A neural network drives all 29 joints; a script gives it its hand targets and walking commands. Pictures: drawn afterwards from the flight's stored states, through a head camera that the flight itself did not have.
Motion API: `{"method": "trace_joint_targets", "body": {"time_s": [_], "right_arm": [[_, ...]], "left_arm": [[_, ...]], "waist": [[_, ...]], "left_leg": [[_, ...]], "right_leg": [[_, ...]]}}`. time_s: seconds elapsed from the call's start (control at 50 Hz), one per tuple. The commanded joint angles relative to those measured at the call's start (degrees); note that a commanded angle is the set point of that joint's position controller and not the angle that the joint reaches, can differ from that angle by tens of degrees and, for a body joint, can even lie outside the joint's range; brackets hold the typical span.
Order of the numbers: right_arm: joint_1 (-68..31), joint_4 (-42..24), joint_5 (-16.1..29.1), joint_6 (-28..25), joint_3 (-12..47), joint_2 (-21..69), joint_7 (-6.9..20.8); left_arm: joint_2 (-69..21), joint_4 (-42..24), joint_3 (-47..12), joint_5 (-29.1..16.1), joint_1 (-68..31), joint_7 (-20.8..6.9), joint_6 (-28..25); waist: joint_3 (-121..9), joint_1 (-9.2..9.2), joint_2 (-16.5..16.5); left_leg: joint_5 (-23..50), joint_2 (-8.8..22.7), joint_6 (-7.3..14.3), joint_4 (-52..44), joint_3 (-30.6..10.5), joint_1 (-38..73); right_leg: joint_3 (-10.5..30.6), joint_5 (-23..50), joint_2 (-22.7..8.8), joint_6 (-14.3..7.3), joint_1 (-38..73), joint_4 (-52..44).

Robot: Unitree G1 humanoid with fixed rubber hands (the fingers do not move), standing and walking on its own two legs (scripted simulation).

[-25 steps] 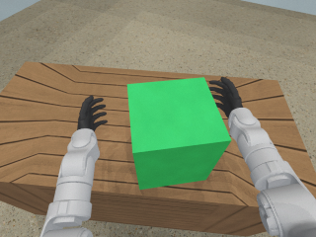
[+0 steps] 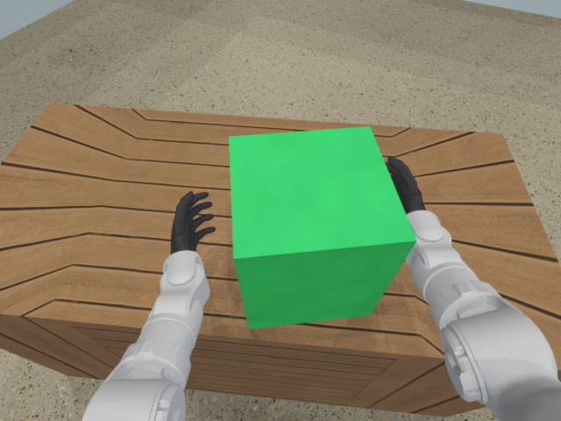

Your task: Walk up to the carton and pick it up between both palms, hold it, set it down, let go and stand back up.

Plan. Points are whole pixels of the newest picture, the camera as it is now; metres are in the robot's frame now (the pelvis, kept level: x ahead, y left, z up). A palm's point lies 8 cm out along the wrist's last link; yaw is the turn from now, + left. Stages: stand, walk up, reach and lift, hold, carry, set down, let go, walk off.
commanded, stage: reach and lift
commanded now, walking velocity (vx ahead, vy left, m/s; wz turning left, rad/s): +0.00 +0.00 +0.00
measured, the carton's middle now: (305, 234) +0.41 +0.03 +0.00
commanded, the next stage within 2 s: none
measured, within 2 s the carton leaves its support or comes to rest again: neither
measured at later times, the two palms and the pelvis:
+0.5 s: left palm (198, 233) +0.37 +0.19 +0.03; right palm (396, 207) +0.45 -0.10 +0.05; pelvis +0.00 +0.00 +0.00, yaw +0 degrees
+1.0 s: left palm (199, 234) +0.37 +0.19 +0.03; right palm (398, 210) +0.44 -0.10 +0.05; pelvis +0.02 +0.00 +0.02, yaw +0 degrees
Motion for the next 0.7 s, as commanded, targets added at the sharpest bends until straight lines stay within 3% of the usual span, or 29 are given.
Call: {"method": "trace_joint_targets", "body": {"time_s": [0.0, 0.14, 0.2, 0.3, 0.44, 0.54, 0.58, 0.62, 0.64, 0.68], "right_arm": [[-30.10, -12.63, -0.77, -3.25, -2.33, -8.30, 0.15], [-31.16, -12.69, -1.71, -2.15, -1.77, -4.62, 0.21], [-32.09, -12.37, -3.69, -1.97, -3.04, -2.78, -0.22], [-32.65, -10.55, -6.45, -1.91, -4.71, -0.22, -1.53], [-31.75, -11.95, -9.33, -2.81, -6.06, 5.75, -1.49], [-31.11, -13.43, -15.88, -4.40, -8.13, 15.66, -0.05], [-31.54, -12.67, -21.11, -5.06, -9.56, 22.85, 1.26], [-30.17, -12.63, -27.79, -6.41, -10.03, 35.52, 4.11], [-28.04, -12.02, -30.21, -7.33, -10.35, 38.77, 4.70], [-26.97, -10.55, -33.92, -8.60, -12.26, 40.31, 4.85]], "left_arm": [[4.45, -13.29, -1.84, -0.90, -27.97, 0.69, -4.84], [0.10, -12.27, -3.71, -0.71, -28.39, 0.41, -4.31], [-1.21, -11.29, -2.10, 0.79, -29.50, 0.62, -4.25], [-2.12, -9.18, 1.56, 4.80, -29.08, 1.14, -4.01], [-8.37, -11.71, 1.70, 8.51, -28.01, 0.48, -4.01], [-15.33, -12.77, 2.48, 12.68, -27.63, -1.84, -5.09], [-20.49, -11.15, 3.37, 16.26, -28.77, -3.79, -5.38], [-30.23, -9.57, 2.44, 20.33, -29.25, -7.12, -5.80], [-32.31, -8.93, 1.40, 21.85, -28.36, -8.03, -6.10], [-32.74, -7.27, 1.87, 22.49, -28.95, -8.90, -6.77]], "waist": [[-40.84, 0.98, -1.73], [-41.95, 0.70, -2.09], [-42.06, 0.11, -3.72], [-38.55, 0.74, -4.03], [-38.60, 0.60, -1.74], [-38.63, -0.02, -2.08], [-36.30, -0.12, -2.64], [-34.61, -0.37, -2.76], [-33.77, -0.73, -1.95], [-32.24, -1.72, -3.33]], "left_leg": [[21.06, -5.90, -0.45, 2.99, 4.86, 19.80], [19.80, -5.88, -0.24, 3.77, 4.12, 18.52], [18.42, -5.63, 0.04, 3.82, 4.16, 18.37], [17.36, -5.85, 0.44, 2.94, 4.59, 16.96], [22.80, -5.84, -0.12, 2.41, 4.72, 20.37], [24.66, -5.77, 0.02, 0.76, 5.63, 21.84], [23.74, -5.69, 0.19, -1.01, 6.05, 22.29], [22.93, -5.87, 0.55, -3.21, 6.81, 22.42], [23.80, -6.10, 0.55, -4.00, 6.82, 22.91], [22.94, -6.21, 1.02, -5.64, 6.78, 22.52]], "right_leg": [[-1.81, 12.15, 1.94, 1.62, 10.46, -2.11], [-2.26, 11.89, 1.61, 1.44, 9.53, -1.22], [-2.47, 9.91, 1.85, 1.40, 8.78, -1.22], [-1.91, 10.19, 1.63, 1.60, 10.91, -1.61], [-2.48, 13.66, 2.19, 0.84, 12.81, -2.63], [-2.61, 18.47, 1.49, 0.85, 16.36, -4.09], [-3.12, 18.61, 1.11, 0.75, 18.70, -5.04], [-3.46, 20.17, 0.28, 0.88, 21.33, -6.02], [-3.81, 22.48, 0.24, 0.60, 23.26, -6.37], [-3.91, 23.54, 0.24, 0.80, 25.09, -7.48]]}}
